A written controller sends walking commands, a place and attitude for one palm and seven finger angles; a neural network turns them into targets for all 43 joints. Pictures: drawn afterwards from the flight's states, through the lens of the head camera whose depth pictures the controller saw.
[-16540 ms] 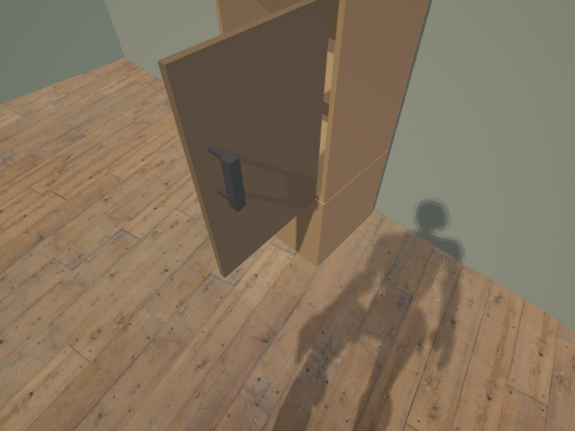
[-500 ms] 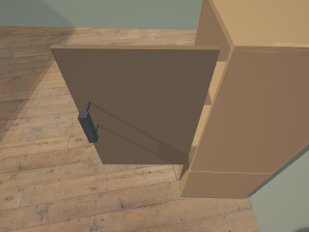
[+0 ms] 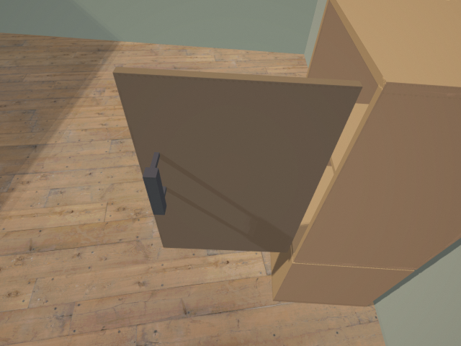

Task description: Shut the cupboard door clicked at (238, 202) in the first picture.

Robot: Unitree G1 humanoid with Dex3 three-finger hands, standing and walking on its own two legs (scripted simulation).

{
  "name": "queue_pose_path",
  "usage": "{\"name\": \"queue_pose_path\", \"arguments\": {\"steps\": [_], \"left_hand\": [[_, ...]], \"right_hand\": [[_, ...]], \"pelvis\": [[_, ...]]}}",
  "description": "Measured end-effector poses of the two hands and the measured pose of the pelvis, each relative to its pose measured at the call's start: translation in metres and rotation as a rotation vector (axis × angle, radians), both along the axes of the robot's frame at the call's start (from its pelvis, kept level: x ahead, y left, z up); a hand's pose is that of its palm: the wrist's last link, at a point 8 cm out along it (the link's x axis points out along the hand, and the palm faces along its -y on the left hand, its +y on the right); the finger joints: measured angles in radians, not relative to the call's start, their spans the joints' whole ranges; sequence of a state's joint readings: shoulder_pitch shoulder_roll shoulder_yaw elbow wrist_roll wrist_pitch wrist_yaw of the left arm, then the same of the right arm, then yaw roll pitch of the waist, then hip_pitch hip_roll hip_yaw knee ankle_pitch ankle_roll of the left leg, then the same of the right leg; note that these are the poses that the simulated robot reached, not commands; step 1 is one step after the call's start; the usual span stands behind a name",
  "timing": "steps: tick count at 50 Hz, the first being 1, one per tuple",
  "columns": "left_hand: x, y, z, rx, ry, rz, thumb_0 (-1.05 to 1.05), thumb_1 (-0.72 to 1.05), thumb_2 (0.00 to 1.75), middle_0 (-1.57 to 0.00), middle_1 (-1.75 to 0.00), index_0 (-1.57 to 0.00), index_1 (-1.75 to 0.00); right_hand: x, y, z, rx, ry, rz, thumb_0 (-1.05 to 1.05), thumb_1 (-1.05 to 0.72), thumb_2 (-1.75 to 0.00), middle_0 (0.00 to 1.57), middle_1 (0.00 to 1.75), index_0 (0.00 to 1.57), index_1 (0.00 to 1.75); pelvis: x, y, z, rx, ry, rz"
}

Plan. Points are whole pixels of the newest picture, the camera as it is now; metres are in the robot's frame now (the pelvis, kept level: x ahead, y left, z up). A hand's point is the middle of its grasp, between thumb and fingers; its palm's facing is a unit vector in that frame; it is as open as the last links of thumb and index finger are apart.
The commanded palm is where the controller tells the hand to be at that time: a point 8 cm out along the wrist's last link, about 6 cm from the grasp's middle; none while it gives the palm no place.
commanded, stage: come to a stop and stand still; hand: left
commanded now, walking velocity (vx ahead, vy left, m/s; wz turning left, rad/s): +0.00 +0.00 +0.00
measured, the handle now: (157, 184) +0.42 +0.18 +0.01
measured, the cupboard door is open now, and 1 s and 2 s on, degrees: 91 91 91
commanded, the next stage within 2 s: look again from close up in 0.26 s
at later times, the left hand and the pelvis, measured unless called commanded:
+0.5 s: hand out of the picture +0.00 +0.17 -0.18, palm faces +0.00 -0.99 -0.16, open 7.4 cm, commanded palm none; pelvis +0.01 +0.01 +0.00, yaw +0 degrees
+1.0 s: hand out of the picture -0.01 +0.17 -0.18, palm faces +0.00 -0.99 -0.15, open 7.4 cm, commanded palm +0.10 +0.22 -0.07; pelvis +0.01 +0.01 +0.00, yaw -1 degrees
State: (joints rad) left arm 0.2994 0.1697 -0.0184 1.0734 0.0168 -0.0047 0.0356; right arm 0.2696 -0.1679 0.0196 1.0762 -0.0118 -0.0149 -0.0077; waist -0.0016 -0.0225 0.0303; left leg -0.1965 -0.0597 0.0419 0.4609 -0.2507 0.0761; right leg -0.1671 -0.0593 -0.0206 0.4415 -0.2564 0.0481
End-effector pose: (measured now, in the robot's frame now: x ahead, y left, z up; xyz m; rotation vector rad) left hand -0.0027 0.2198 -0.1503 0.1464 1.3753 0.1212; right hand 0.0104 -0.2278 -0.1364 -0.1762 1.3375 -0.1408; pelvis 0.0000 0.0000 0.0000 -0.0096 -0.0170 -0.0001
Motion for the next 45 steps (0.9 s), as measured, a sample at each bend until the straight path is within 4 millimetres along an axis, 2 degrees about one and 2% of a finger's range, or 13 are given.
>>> {"name": "queue_pose_path", "arguments": {"steps": [15, 45], "left_hand": [[-0.001, 0.004, -0.002, -0.010, 0.027, 0.009, 0.00, 0.91, 0.90, -0.20, -0.30, -0.20, -0.30], [-0.005, -0.001, -0.001, -0.021, 0.049, 0.013, 0.00, 0.91, 0.90, -0.20, -0.30, -0.20, -0.30]], "right_hand": [[0.008, 0.007, 0.001, -0.010, 0.009, -0.001, 0.01, -0.92, -0.90, 0.20, 0.30, 0.20, 0.30], [-0.012, 0.020, 0.000, 0.015, 0.071, -0.033, 0.00, -0.91, -0.90, 0.20, 0.30, 0.20, 0.30]], "pelvis": [[0.007, 0.008, 0.001, 0.000, -0.013, -0.003], [0.010, 0.010, 0.003, 0.003, -0.012, -0.008]]}}
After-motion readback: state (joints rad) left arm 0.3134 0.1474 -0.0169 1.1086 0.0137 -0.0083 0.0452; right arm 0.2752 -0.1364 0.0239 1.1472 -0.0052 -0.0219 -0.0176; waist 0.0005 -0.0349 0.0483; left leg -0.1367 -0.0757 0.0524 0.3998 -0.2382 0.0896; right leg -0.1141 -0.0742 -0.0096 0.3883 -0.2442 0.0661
